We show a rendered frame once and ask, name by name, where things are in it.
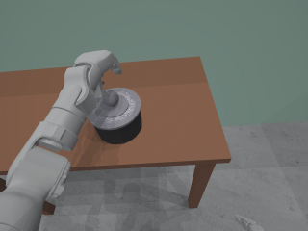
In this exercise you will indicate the lid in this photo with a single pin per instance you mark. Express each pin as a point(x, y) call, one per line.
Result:
point(118, 116)

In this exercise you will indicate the pot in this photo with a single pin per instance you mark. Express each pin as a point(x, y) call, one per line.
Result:
point(121, 135)

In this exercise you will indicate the robot left hand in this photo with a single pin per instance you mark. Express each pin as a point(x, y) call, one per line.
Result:
point(105, 60)

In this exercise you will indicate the table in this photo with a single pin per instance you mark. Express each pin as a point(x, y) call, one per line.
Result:
point(179, 120)

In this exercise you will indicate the left robot upper arm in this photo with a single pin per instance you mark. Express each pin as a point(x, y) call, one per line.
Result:
point(41, 175)

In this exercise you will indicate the robot right hand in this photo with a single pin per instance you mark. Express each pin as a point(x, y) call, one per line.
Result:
point(247, 223)

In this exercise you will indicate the robot left forearm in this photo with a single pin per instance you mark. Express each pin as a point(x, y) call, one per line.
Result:
point(60, 129)

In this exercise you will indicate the knob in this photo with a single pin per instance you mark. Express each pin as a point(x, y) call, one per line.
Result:
point(111, 99)

